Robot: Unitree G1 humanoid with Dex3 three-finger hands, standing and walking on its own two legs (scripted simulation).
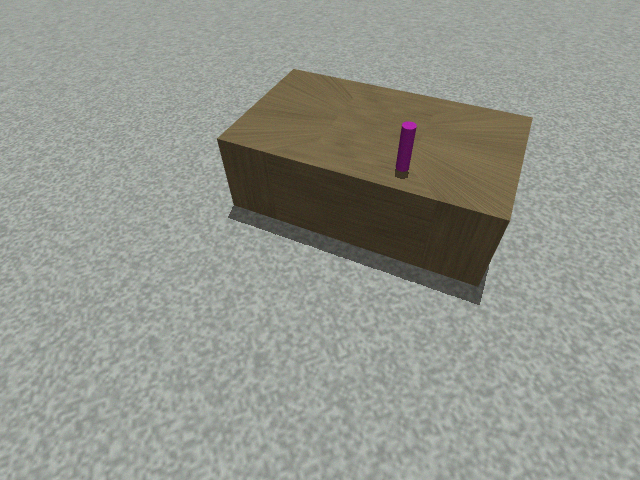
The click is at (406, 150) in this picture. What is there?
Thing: slim round
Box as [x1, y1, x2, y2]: [396, 121, 416, 171]
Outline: 409,121 404,122 401,128 396,161 396,168 401,171 408,169 416,126 413,122
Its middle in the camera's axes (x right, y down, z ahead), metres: +0.29 -0.32 +1.35
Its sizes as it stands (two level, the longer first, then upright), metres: 0.047 0.047 0.173
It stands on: a support 0.36 m high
